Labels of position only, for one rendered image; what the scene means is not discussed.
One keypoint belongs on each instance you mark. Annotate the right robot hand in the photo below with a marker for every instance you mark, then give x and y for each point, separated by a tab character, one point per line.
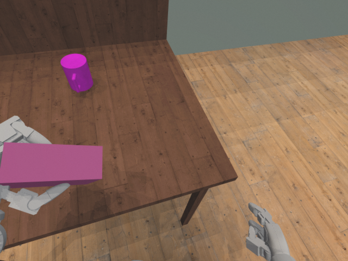
270	239

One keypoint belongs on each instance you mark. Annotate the table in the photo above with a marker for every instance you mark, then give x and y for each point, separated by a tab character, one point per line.
158	143

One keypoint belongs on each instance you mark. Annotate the left robot hand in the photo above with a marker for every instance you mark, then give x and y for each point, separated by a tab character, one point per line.
14	130

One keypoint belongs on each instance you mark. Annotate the sponge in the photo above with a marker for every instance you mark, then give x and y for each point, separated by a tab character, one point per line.
26	165

